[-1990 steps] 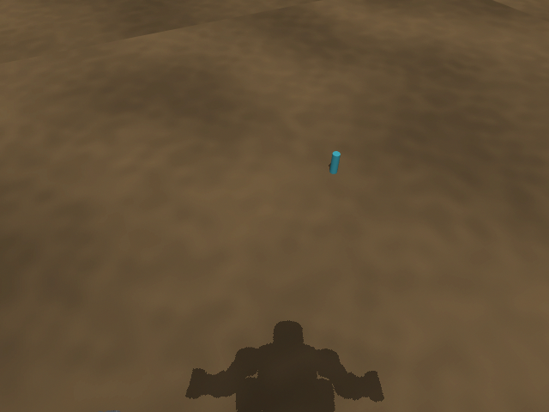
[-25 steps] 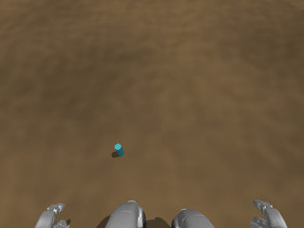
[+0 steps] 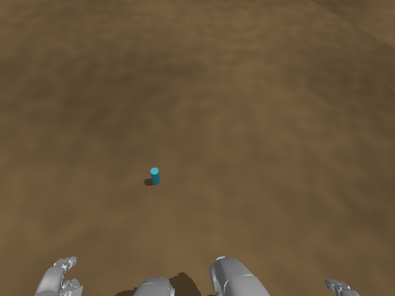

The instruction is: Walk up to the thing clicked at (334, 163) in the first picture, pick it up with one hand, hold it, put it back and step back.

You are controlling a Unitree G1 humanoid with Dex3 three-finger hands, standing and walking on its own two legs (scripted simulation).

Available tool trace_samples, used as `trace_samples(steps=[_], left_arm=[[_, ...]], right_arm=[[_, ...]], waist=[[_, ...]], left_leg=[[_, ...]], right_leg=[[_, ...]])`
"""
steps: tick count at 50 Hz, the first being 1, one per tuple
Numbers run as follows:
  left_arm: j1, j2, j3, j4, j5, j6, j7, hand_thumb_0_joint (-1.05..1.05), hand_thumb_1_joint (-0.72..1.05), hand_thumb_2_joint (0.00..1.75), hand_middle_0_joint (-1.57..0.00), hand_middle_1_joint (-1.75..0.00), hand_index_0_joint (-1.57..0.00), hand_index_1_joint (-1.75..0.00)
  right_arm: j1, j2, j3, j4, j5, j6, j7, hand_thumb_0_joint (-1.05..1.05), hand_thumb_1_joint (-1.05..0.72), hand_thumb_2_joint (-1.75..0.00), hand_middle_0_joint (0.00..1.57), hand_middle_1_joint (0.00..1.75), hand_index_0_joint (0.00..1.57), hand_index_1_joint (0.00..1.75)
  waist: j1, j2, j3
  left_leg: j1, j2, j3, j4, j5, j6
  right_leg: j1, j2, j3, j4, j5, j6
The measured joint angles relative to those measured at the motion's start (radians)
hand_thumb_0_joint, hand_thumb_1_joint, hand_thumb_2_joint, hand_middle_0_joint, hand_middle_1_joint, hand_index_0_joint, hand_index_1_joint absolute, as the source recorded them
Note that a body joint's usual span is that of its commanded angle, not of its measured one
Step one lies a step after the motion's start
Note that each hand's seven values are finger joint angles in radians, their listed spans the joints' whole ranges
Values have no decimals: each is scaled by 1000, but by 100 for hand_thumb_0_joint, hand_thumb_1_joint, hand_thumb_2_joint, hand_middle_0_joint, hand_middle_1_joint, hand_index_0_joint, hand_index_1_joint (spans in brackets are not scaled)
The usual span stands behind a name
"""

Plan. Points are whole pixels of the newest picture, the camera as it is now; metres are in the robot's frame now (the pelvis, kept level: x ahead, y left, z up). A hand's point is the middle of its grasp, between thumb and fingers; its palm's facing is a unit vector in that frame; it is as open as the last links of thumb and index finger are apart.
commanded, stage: step back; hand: left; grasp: from above
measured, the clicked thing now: (155, 176) +0.66 +0.20 -0.71
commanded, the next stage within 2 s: none
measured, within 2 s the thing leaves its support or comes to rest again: neither
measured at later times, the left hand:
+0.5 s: hand out of the picture -0.08 +0.21 -0.13, palm faces -0.04 -0.90 -0.43, open 7.3 cm
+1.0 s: hand out of the picture -0.25 +0.21 -0.16, palm faces +0.02 -0.92 -0.38, open 7.3 cm
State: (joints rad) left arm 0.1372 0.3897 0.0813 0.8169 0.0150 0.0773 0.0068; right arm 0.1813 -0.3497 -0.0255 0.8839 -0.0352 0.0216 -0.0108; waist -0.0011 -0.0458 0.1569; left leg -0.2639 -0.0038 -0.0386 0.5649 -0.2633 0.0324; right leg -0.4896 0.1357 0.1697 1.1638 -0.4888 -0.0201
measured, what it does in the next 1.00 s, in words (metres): walks backwards: right foot, then left foot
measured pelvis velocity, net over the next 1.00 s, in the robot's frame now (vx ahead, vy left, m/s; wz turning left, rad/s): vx -0.34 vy -0.07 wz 0.00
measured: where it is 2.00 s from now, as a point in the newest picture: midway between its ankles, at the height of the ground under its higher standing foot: outside the picture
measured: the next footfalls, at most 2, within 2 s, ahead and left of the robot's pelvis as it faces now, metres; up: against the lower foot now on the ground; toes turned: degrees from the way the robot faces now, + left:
right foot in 0.28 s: -0.10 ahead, -0.16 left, +0.00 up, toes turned -2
left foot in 0.70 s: -0.23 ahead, +0.06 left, +0.00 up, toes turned +2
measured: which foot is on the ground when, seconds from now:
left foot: down 0.00-0.32, up 0.34-0.68, down 0.70-1.00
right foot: up 0.00-0.26, down 0.28-0.74, up 0.76-1.00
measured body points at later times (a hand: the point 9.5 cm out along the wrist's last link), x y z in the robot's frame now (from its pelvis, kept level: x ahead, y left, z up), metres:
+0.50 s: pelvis -0.16 -0.05 +0.00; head -0.13 -0.09 +0.45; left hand -0.07 +0.26 -0.10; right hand -0.10 -0.38 -0.14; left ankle -0.16 +0.10 -0.65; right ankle -0.14 -0.16 -0.74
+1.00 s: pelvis -0.34 -0.07 -0.01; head -0.28 -0.05 +0.43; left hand -0.25 +0.26 -0.13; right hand -0.20 -0.38 -0.11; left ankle -0.27 +0.06 -0.74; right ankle -0.39 -0.21 -0.69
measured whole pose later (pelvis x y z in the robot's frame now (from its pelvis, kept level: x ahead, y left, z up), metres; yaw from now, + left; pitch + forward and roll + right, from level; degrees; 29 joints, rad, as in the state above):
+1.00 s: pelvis -0.34 -0.07 -0.01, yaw +0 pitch -1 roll -1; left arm 0.18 0.39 0.08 0.85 0.02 0.05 0.01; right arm 0.11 -0.39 -0.04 0.82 -0.04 0.03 -0.02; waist 0.03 -0.02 0.15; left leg -0.38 0.04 0.01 0.62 -0.22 0.01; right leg -0.32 0.04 0.09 0.94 -0.51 0.01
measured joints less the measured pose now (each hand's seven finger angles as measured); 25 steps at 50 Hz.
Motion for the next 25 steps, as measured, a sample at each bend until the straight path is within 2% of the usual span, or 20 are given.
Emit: trace_samples(steps=[4, 9, 12, 14, 15, 16, 17, 18, 19, 20, 22, 25], left_arm=[[40, 16, 14, 3, 4, -7, -1, 0, 91, 90, -21, -30, -21, -30], [72, 29, 17, 23, 8, -4, 0, 0, 91, 90, -21, -30, -21, -30], [76, 25, 13, 33, 8, -7, -7, 0, 91, 90, -21, -30, -21, -30], [79, 19, 11, 38, 9, -17, -15, 0, 91, 90, -21, -30, -21, -30], [72, 3, 12, 50, 12, -22, -17, 0, 91, 90, -21, -30, -21, -30], [67, -18, 9, 57, 17, -25, -20, 0, 91, 90, -21, -30, -21, -30], [74, -32, 5, 54, 23, -26, -26, 0, 91, 90, -21, -30, -21, -30], [86, -36, -1, 46, 29, -25, -32, 0, 91, 90, -21, -30, -21, -30], [98, -36, -4, 40, 32, -23, -34, 0, 91, 90, -21, -30, -21, -30], [107, -37, -5, 36, 33, -20, -33, 0, 91, 90, -21, -30, -21, -30], [110, -45, -4, 35, 34, -15, -27, 0, 91, 90, -21, -30, -21, -30], [84, -48, 3, 18, 34, -16, -19, 0, 90, 90, -21, -30, -21, -30]], right_arm=[[-23, 0, -6, -25, 9, -8, -6, 1, -90, -90, 21, 30, 20, 30], [-73, -8, -11, -71, 15, -13, -10, 1, -90, -90, 21, 30, 20, 30], [-94, -23, -12, -90, 11, -7, -7, 1, -90, -90, 21, 30, 20, 30], [-102, -38, -14, -96, 11, 3, -3, 1, -90, -90, 21, 30, 20, 30], [-108, -52, -18, -91, 13, 9, -3, 1, -90, -90, 21, 30, 20, 30], [-107, -68, -25, -83, 17, 18, -4, 1, -90, -90, 21, 30, 20, 30], [-95, -73, -31, -71, 22, 26, -8, 1, -90, -90, 21, 30, 20, 30], [-78, -69, -35, -58, 24, 34, -14, 1, -90, -90, 21, 30, 20, 30], [-62, -63, -35, -43, 26, 41, -17, 1, -90, -90, 21, 29, 20, 30], [-47, -59, -33, -31, 29, 44, -17, 1, -90, -90, 21, 29, 20, 30], [-12, -63, -29, -19, 34, 40, -14, 1, -90, -90, 21, 29, 20, 30], [39, -72, -25, -10, 33, 25, -19, 1, -90, -90, 21, 29, 20, 30]], waist=[[15, -10, -1], [25, -7, 24], [26, 8, 33], [28, 23, 29], [22, 59, 37], [8, 106, 43], [-1, 128, 32], [6, 120, 12], [22, 98, -6], [36, 78, -19], [33, 68, -39], [14, 79, -49]], left_leg=[[-32, 13, 19, -29, 50, -6], [-86, 36, 54, 1, 81, -12], [-129, 53, 69, 36, 97, -26], [-164, 64, 75, 69, 104, -40], [-177, 82, 57, 89, 107, -47], [-187, 95, 20, 103, 106, -39], [-203, 77, -21, 129, 30, -34], [-225, 36, -45, 193, -80, -35], [-243, -6, -52, 284, -155, -38], [-253, -43, -57, 370, -186, -39], [-261, -99, -87, 500, -177, -38], [-236, -122, -112, 582, -159, -46]], right_leg=[[44, -6, 28, 52, 27, 30], [134, -56, -1, -108, -11, 60], [198, -97, -53, -286, -5, 51], [253, -118, -87, -439, 46, 34], [267, -102, -108, -471, 68, 24], [276, -78, -137, -481, 85, 15], [272, -74, -156, -480, 94, 8], [257, -88, -154, -472, 98, 1], [242, -107, -136, -468, 105, -6], [234, -125, -118, -478, 120, -11], [229, -147, -117, -528, 164, -7], [201, -152, -146, -575, 216, -7]])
